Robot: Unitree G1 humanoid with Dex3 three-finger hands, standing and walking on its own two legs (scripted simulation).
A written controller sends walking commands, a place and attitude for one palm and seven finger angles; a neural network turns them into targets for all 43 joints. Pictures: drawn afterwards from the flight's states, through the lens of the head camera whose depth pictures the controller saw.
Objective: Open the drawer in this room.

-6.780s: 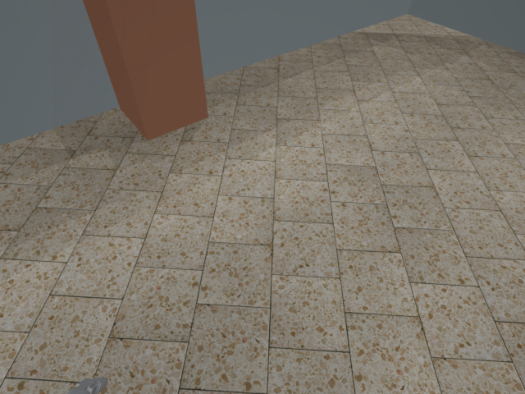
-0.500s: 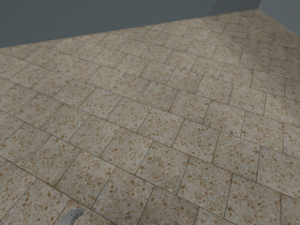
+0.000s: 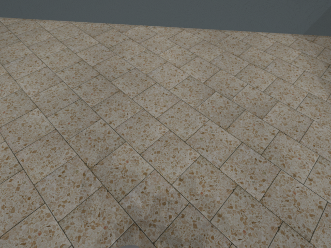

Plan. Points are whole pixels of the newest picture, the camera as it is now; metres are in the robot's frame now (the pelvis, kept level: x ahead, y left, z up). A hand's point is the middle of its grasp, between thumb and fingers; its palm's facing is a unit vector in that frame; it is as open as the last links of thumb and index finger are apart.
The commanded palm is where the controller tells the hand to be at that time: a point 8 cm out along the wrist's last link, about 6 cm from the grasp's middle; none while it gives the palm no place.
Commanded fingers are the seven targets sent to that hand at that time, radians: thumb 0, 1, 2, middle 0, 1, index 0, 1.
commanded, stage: turn or walk to find it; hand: left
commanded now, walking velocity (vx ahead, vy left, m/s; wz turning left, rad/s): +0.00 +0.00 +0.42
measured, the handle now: out of the picture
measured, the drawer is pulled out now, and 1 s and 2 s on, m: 0.00 0.00 0.00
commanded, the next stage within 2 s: none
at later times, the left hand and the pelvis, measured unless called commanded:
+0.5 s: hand out of the picture +0.07 +0.22 -0.14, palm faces +0.17 -0.95 -0.25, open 7.4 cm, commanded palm none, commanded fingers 0.00 0.90 0.90 -0.20 -0.30 -0.20 -0.30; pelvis -0.02 +0.01 +0.01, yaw +10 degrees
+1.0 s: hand out of the picture -0.10 +0.19 -0.17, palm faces +0.44 -0.87 -0.24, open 7.3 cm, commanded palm none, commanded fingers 0.00 0.90 0.90 -0.20 -0.30 -0.20 -0.30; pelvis -0.05 +0.00 +0.00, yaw +25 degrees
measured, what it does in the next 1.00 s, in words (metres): steps on the spot, turning left: left foot, then right foot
